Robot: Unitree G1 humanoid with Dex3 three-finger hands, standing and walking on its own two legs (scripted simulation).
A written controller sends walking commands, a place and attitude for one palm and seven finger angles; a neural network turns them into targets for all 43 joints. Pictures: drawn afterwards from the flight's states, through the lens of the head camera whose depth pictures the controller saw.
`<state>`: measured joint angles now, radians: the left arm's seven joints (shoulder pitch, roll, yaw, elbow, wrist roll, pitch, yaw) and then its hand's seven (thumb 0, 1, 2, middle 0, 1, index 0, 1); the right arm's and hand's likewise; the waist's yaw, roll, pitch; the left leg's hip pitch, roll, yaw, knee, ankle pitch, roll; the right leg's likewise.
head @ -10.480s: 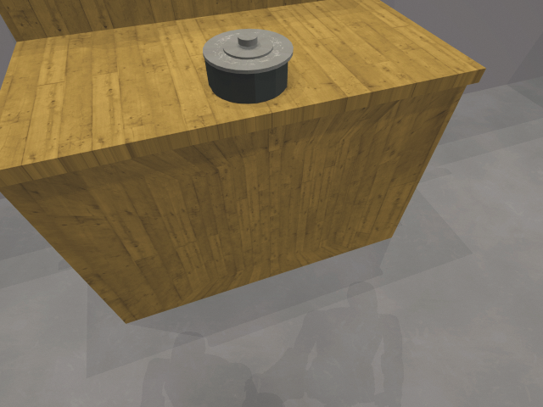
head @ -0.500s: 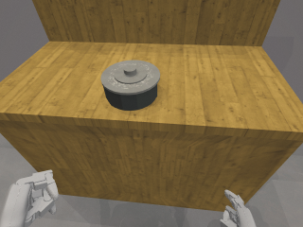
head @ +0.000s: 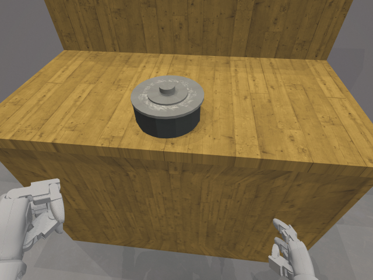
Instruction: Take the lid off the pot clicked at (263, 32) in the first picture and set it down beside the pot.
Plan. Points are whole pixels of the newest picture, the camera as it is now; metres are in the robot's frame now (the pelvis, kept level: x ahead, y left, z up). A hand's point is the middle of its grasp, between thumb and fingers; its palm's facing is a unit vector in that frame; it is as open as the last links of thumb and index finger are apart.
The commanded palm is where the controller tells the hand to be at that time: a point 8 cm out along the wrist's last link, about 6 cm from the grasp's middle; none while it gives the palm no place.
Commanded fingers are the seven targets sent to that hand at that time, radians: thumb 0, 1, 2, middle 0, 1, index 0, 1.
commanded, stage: raise the hand higher, near the body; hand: left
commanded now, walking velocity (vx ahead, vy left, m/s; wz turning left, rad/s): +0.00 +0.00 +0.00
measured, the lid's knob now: (167, 87) +0.55 +0.14 +0.15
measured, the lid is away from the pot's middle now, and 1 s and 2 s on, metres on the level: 0.00 0.00 0.00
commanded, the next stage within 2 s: reach forward and open the fingers in 0.26 s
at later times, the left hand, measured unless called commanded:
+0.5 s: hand (40, 186) +0.18 +0.25 +0.19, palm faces +0.45 -0.43 -0.79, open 3.0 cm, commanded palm +0.13 +0.27 +0.22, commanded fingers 0.00 0.68 1.07 -1.25 -1.22 -1.25 -1.22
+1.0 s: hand (47, 175) +0.21 +0.26 +0.19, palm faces -0.02 -0.02 -1.00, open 5.4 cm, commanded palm +0.18 +0.26 +0.25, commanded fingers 0.00 -0.18 1.59 -0.99 -0.33 -0.99 -0.33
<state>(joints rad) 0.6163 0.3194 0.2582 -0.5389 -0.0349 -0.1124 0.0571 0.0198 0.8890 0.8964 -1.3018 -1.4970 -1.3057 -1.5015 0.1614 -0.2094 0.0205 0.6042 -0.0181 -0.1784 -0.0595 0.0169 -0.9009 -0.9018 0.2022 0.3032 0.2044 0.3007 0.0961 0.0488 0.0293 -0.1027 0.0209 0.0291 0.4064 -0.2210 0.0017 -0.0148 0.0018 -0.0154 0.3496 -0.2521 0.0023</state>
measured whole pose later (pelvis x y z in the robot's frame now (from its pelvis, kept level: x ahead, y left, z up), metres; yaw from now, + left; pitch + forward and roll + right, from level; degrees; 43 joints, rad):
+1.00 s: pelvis -0.04 -0.01 +0.00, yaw +2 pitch -4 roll +0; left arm -0.03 0.69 0.09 -0.29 0.73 0.16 -0.37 0.01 0.13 1.39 -1.11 -0.66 -1.12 -0.67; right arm 0.04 -0.28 0.06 0.60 0.02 0.04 -0.02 0.02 -0.90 -0.90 0.20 0.30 0.20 0.30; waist 0.11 0.14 0.01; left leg -0.20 0.00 -0.01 0.41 -0.15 0.00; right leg -0.13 -0.01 -0.06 0.43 -0.24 -0.01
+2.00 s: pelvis -0.04 +0.01 +0.00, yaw +2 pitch -1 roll +0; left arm -0.65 0.59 -0.18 0.11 0.82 0.25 -0.48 0.00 -0.37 1.65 -0.88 -0.08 -0.88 -0.09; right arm 0.08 -0.28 0.06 0.63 0.05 0.07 0.01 0.02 -0.90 -0.90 0.20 0.30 0.20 0.30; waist 0.07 0.11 0.00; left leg -0.27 -0.03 0.01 0.43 -0.15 0.03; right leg -0.21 -0.05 -0.04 0.47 -0.25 0.02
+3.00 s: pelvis +0.01 +0.01 +0.00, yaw +1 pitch +6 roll +1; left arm -1.25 0.42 -0.30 0.89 0.91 0.32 -0.48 0.00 -0.37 1.65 -0.88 -0.08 -0.88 -0.09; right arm 0.19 -0.28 0.04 0.71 0.05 0.10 -0.01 0.01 -0.91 -0.90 0.20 0.30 0.20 0.30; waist -0.05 0.07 -0.05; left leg -0.32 -0.03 0.03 0.41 -0.20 0.02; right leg -0.27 -0.04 -0.02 0.46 -0.29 0.01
